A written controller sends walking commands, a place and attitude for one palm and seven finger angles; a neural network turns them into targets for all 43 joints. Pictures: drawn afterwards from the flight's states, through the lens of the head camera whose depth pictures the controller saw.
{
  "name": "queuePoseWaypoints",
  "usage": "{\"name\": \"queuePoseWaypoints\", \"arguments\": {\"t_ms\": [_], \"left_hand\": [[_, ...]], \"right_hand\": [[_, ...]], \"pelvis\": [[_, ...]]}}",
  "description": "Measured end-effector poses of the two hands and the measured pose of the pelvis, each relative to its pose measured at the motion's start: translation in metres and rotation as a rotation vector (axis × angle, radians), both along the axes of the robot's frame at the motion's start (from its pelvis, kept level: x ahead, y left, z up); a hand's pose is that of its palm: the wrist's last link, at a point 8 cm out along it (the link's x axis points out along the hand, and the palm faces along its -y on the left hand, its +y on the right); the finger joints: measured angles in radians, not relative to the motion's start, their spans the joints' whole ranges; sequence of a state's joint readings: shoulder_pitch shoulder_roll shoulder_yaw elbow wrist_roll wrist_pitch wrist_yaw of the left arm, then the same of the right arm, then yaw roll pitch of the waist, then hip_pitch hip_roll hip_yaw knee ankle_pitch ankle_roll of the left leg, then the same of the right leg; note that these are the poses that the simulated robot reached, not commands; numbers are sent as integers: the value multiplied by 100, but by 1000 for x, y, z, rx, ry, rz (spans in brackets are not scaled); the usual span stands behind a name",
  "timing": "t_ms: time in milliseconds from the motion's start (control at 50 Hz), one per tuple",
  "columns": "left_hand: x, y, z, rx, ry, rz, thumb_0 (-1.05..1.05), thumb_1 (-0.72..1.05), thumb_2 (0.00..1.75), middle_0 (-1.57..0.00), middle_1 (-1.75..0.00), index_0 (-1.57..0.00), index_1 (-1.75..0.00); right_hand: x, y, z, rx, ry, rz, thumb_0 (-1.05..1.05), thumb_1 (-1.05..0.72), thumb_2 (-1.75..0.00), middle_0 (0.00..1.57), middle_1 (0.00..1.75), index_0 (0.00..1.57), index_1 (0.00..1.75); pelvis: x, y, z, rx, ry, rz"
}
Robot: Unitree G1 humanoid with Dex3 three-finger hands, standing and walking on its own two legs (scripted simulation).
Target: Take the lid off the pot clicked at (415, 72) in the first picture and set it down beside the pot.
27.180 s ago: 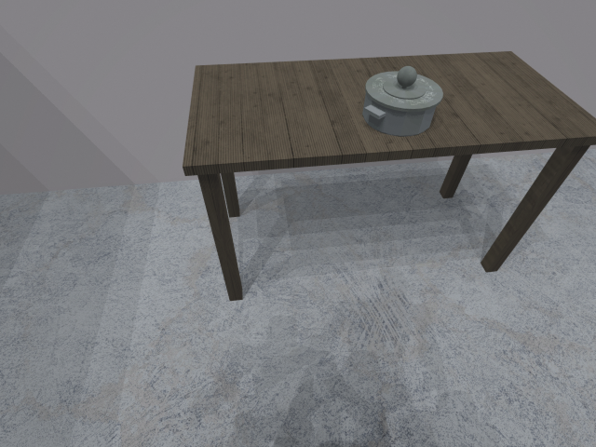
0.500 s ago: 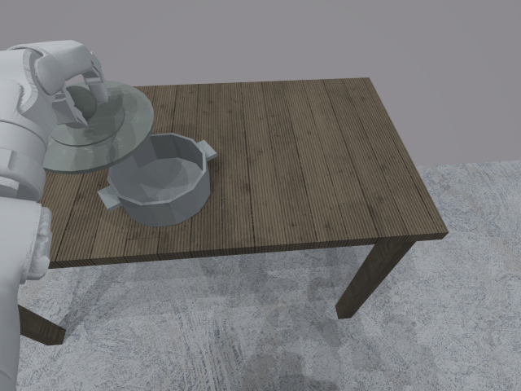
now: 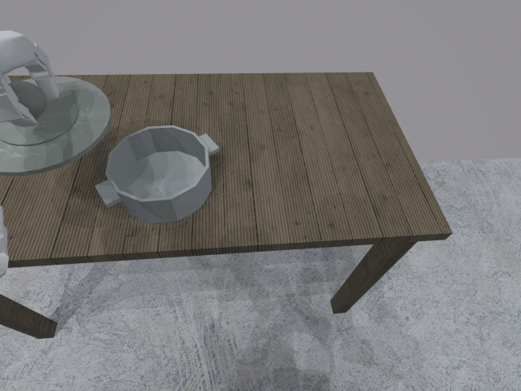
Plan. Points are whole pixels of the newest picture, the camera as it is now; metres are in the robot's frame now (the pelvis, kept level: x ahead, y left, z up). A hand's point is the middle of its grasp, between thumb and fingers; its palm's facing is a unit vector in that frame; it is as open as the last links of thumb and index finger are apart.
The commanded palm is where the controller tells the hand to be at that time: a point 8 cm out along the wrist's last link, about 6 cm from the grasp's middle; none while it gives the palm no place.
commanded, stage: move the lid sideways beside the pot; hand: left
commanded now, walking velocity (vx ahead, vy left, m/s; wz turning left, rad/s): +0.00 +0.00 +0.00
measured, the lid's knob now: (25, 99) +0.50 +0.31 +0.16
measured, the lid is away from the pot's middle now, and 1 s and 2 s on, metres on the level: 0.15 0.25 0.23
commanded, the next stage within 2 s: lower the lid onto the table in 1.40 s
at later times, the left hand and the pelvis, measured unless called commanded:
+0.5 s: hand out of the picture +0.46 +0.36 +0.18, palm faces -0.37 -0.14 -0.92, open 7.8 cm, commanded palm +0.50 +0.37 +0.27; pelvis +0.00 +0.01 +0.00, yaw +0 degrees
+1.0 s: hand out of the picture +0.45 +0.40 +0.18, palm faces -0.37 -0.16 -0.92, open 7.8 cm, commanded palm +0.51 +0.39 +0.27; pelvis +0.00 +0.02 -0.01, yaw +0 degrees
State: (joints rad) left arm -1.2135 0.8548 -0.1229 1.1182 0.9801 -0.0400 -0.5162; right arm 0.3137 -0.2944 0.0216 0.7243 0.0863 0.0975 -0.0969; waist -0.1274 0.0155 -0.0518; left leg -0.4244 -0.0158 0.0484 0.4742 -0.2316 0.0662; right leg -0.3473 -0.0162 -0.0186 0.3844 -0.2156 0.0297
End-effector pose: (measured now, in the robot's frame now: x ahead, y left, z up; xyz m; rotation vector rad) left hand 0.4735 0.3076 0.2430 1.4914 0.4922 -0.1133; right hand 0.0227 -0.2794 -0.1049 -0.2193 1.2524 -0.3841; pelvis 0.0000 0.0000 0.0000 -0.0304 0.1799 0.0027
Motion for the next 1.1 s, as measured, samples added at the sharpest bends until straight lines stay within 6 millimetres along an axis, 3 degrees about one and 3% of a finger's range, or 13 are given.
{"name": "queuePoseWaypoints", "arguments": {"t_ms": [240, 820, 1100], "left_hand": [[-2, 25, -4, -17, 10, 29, -1, 29, 62, -61, -98, -59, -99], [-22, 87, -4, -19, 20, 151, -1, 30, 62, -61, -98, -59, -99], [-21, 86, 0, -12, 13, 125, 0, 30, 62, -61, -98, -59, -98]], "right_hand": [[1, 3, -1, -9, 23, 3, 1, -90, -90, 21, 30, 20, 30], [-20, 9, 0, -36, 90, -9, 1, -90, -90, 21, 30, 20, 30], [-23, 18, -2, -33, 94, -1, 1, -90, -90, 21, 30, 20, 30]], "pelvis": [[1, 4, -1, -6, 13, -1], [-2, 11, -6, -26, 29, 2], [-4, 18, -7, -31, 32, 7]]}}
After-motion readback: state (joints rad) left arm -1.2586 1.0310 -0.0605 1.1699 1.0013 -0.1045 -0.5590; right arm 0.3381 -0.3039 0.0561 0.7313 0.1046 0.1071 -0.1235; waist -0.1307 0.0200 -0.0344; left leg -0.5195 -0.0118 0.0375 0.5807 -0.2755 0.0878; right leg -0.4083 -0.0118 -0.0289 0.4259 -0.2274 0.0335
